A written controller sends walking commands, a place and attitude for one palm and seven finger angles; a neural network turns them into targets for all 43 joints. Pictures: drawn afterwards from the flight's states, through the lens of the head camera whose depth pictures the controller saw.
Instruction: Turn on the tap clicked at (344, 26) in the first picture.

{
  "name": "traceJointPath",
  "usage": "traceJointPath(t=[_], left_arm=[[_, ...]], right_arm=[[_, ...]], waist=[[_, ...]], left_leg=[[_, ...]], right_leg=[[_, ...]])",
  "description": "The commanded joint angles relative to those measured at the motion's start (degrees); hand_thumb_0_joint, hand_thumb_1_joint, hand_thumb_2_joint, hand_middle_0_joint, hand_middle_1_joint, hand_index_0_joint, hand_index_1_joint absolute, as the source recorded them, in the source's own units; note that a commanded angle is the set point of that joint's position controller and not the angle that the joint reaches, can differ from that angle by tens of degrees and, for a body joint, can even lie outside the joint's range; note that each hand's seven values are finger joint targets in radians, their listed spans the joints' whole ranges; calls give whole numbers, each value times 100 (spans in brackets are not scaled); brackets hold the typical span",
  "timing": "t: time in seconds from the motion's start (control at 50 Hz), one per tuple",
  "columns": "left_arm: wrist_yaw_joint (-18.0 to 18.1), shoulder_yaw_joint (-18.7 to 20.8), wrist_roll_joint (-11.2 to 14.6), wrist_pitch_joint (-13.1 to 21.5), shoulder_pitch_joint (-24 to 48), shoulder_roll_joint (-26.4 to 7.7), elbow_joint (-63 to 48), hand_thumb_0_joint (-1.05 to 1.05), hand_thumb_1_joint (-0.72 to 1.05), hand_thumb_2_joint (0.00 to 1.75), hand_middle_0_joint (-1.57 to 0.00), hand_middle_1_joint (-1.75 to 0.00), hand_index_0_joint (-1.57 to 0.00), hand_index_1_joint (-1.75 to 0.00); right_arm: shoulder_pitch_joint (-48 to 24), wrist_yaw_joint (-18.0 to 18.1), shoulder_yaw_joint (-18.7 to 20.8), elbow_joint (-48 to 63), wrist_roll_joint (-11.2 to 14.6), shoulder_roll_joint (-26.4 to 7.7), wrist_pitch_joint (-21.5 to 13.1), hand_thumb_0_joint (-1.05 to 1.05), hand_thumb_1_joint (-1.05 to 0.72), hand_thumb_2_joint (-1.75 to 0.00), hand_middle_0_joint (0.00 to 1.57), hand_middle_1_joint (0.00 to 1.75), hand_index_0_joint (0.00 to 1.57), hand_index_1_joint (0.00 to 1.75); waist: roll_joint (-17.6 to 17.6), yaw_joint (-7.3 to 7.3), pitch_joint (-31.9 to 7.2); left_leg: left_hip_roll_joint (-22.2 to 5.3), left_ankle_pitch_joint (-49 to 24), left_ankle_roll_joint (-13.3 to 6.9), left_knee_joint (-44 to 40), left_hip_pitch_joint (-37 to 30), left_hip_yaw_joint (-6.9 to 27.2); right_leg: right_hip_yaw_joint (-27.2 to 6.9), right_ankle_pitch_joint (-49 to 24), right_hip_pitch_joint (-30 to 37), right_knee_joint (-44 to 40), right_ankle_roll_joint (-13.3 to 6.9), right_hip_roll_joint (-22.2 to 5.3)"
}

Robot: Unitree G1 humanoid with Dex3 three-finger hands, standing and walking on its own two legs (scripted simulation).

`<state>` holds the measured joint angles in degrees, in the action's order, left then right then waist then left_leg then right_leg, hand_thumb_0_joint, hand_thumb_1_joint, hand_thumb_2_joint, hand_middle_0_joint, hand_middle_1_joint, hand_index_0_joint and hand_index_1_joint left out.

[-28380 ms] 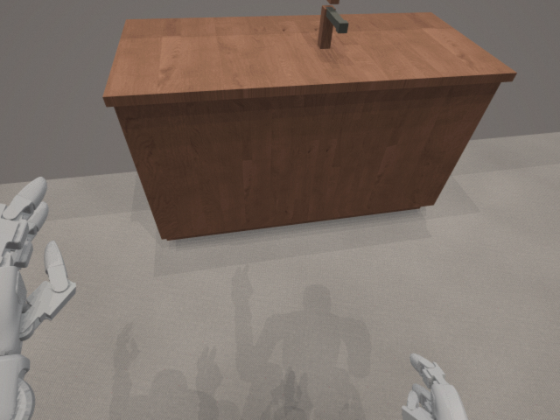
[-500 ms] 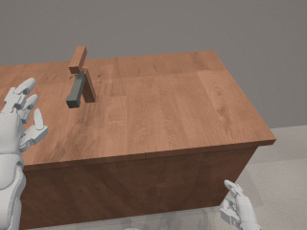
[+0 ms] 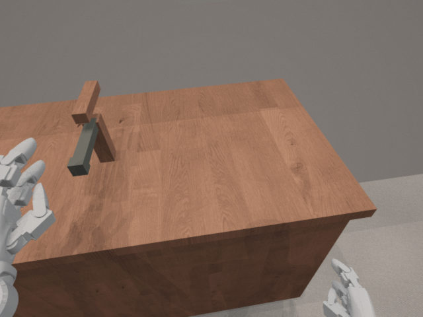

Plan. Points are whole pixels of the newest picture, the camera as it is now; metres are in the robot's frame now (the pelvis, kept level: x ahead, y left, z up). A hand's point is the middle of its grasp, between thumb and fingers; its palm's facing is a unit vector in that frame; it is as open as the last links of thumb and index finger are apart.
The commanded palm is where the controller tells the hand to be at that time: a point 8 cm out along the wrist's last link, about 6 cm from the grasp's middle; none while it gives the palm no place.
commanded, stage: turn the palm inward beside the body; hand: left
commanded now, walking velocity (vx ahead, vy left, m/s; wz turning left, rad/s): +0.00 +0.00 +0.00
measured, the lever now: (79, 166) +0.33 +0.31 +0.13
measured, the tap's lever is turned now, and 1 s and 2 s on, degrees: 0 0 0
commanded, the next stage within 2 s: reach beside the lever's end, fingers flat in 1.12 s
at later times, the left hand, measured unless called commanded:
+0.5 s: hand (32, 235) +0.16 +0.26 +0.18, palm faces +0.42 -0.89 -0.16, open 7.4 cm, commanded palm +0.10 +0.29 +0.19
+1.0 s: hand (42, 235) +0.16 +0.24 +0.19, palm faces +0.43 -0.89 -0.12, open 7.4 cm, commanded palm +0.11 +0.28 +0.19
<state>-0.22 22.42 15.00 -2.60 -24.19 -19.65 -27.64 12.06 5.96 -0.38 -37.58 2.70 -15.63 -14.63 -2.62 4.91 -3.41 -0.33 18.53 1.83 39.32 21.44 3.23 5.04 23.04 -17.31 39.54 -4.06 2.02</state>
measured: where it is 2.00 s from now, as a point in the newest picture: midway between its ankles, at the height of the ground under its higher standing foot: outside the picture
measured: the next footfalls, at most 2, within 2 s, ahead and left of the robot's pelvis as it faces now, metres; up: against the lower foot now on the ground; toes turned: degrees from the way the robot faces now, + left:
none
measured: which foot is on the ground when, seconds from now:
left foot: down 0.00-1.00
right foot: down 0.00-1.00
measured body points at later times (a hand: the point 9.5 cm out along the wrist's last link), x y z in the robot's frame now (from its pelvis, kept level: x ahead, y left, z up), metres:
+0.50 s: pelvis -0.02 +0.02 +0.01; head -0.05 +0.00 +0.45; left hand +0.13 +0.30 +0.19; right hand +0.21 -0.16 -0.05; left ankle +0.02 +0.14 -0.72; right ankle -0.02 -0.07 -0.72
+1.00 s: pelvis -0.02 +0.01 +0.01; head -0.06 -0.01 +0.45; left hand +0.13 +0.29 +0.20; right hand +0.20 -0.19 -0.05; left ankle +0.02 +0.14 -0.72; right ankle -0.02 -0.07 -0.72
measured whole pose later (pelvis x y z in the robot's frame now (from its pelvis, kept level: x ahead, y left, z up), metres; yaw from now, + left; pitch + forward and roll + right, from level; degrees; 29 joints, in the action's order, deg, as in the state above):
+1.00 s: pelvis -0.02 +0.01 +0.01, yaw +1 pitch -4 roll -1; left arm 7.3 16.1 16.1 -16.7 -24.9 -15.5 -36.3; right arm 8.4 7.1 -4.6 -38.3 3.3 -13.6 -13.9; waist -3.8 5.5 -2.4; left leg -0.2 15.6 1.2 36.1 17.1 4.0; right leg 5.8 19.5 -11.9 34.7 -3.4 2.0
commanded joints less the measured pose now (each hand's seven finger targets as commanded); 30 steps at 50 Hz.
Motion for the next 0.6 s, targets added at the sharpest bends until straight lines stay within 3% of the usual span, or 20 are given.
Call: traceJointPath(t=[0.0, 0.02, 0.08, 0.1, 0.12, 0.2, 0.24, 0.4, 0.42, 0.46, 0.5, 0.52, 0.58], left_arm=[[252, 605, -65, 273, 463, -1092, -1413, 0, 90, 90, -20, -30, -20, -30], [286, 429, -72, 208, 499, -913, -1419, 0, 90, 90, -20, -30, -20, -30], [355, 381, -32, -8, 582, -922, -1490, 0, 90, 90, -20, -30, -20, -30], [391, 399, -85, -109, 572, -938, -1497, 0, 90, 90, -20, -30, -20, -30], [413, 204, -111, -159, 658, -763, -1605, 0, 90, 90, -20, -30, -20, -30], [487, 114, -141, -380, 716, -761, -1743, 0, 90, 90, -20, -30, -20, -30], [524, -7, -133, -462, 804, -660, -1748, 0, 90, 90, -20, -30, -20, -30], [693, -49, -163, -708, 790, -662, -2065, 0, 90, 90, -20, -30, -20, -30], [703, -179, -153, -741, 751, -507, -2065, 0, 90, 90, -20, -30, -20, -30], [710, -182, -122, -773, 667, -516, -2115, 0, 90, 90, -20, -30, -20, -30], [750, -37, -91, -825, 544, -602, -2160, 0, 90, 90, -20, -30, -20, -30], [752, -190, -97, -850, 589, -443, -2182, 0, 90, 90, -20, -30, -20, -30], [783, -85, -1, -897, 590, -497, -2123, 0, 90, 90, -20, -30, -20, -30]], right_arm=[[-841, 26, 81, 978, 5, -474, -425, 0, -90, -90, 20, 30, 20, 30], [-806, 26, 54, 1007, 12, -441, -404, 0, -90, -90, 20, 30, 20, 30], [-928, 62, 1, 1039, 3, -448, -373, 0, -90, -90, 20, 30, 20, 30], [-1054, 65, -28, 1008, 27, -428, -351, 0, -90, -90, 20, 30, 20, 30], [-1019, 63, -62, 1043, 23, -404, -318, 0, -90, -90, 20, 30, 20, 30], [-1215, 73, -136, 1032, 34, -379, -262, 0, -90, -90, 20, 30, 20, 30], [-1240, 90, -174, 1052, 26, -366, -230, 0, -90, -90, 20, 30, 20, 30], [-1497, 120, -254, 1010, 35, -323, -190, 0, -90, -90, 20, 30, 20, 30], [-1508, 122, -263, 1040, 34, -300, -187, 0, -90, -90, 20, 30, 20, 30], [-1516, 132, -252, 1035, 23, -326, -195, 0, -90, -90, 20, 30, 20, 30], [-1518, 124, -247, 995, 22, -341, -204, 0, -90, -90, 20, 30, 20, 30], [-1530, 116, -258, 1010, 35, -320, -196, 0, -90, -90, 20, 30, 20, 30], [-1495, 141, -226, 988, 27, -358, -208, 0, -90, -90, 20, 30, 20, 30]], waist=[[-127, 102, -700], [-42, 72, -594], [15, 81, -554], [-134, 101, -476], [-102, 67, -433], [-213, 73, -374], [-55, 56, -254], [-295, 105, -228], [-187, 83, -205], [-110, 82, -193], [-147, 116, -256], [-274, 98, -237], [-30, 93, -188]], left_leg=[[28, -1753, -369, -333, -781, -145], [15, -1625, -355, -394, -720, -122], [-6, -1266, -346, -565, -709, -33], [-8, -1210, -340, -590, -767, -34], [-9, -1156, -330, -624, -755, -9], [-10, -841, -319, -752, -816, 53], [-19, -512, -317, -846, -751, 125], [17, 42, -294, -987, -757, 177], [17, 101, -303, -991, -752, 175], [9, 33, -312, -963, -758, 166], [15, -118, -301, -947, -784, 176], [16, -117, -295, -938, -789, 144], [3, -216, -313, -908, -760, 146]], right_leg=[[-188, -2486, 8, -744, 349, -414], [-138, -2278, -83, -781, 341, -397], [-113, -1701, -105, -895, 332, -366], [-128, -1582, -133, -933, 312, -350], [-77, -1486, -177, -940, 305, -343], [-88, -1070, -206, -1034, 287, -311], [-55, -783, -277, -1077, 293, -297], [-81, -371, -223, -1140, 272, -290], [-68, -322, -249, -1168, 286, -293], [-70, -357, -219, -1191, 284, -298], [-71, -475, -149, -1188, 274, -291], [-74, -473, -178, -1187, 273, -306], [-82, -506, -155, -1243, 289, -310]])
